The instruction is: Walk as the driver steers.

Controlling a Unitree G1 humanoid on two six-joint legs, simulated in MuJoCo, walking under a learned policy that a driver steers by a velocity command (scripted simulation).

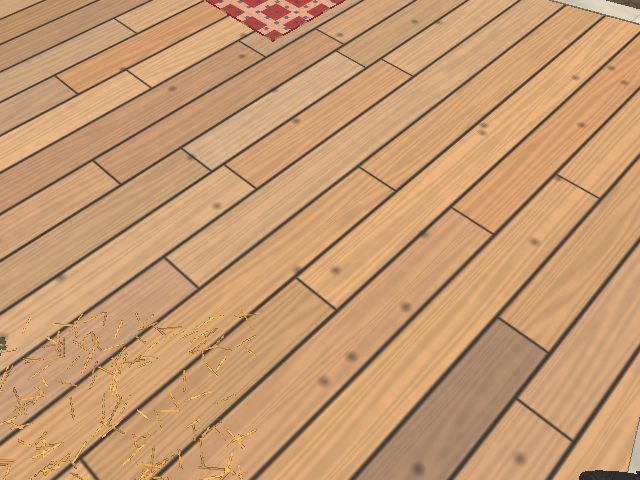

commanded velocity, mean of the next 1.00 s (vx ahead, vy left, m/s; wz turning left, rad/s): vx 0.50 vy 0.00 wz -0.33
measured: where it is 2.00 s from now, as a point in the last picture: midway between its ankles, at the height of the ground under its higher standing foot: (414, 328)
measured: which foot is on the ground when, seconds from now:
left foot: up 0.00-0.10, down 0.12-0.64, up 0.66-1.00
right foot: down 0.00-0.12, up 0.14-0.64, down 0.66-1.00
